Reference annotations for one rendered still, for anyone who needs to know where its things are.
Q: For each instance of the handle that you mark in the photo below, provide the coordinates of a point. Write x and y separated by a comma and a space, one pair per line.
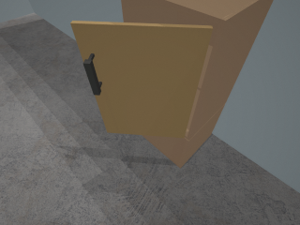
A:
92, 75

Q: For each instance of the cupboard door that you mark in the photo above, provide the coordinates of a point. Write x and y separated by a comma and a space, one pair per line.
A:
150, 73

